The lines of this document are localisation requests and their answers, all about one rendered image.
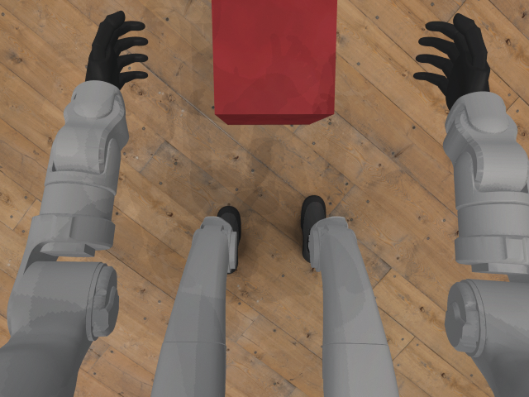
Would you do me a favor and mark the robot right hand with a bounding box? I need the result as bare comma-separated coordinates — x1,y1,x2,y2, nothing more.
413,13,490,110

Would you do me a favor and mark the left robot forearm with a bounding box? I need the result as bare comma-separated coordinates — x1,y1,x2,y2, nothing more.
7,80,129,336

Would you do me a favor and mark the robot left hand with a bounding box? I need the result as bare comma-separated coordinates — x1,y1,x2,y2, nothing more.
85,11,148,90

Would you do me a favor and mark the right robot upper arm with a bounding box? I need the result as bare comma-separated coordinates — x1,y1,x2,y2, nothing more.
445,279,529,397

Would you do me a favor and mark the carton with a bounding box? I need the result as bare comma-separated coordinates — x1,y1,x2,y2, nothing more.
212,0,337,125

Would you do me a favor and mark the robot left foot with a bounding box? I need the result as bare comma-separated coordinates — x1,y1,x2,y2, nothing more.
217,206,241,275

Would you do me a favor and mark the right robot forearm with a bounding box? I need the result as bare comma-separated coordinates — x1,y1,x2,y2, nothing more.
443,91,529,283

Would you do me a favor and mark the left robot upper arm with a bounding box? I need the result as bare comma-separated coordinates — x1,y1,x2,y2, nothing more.
0,261,119,397

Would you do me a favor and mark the robot left shin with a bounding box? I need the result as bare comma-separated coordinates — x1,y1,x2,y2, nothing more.
192,216,231,243

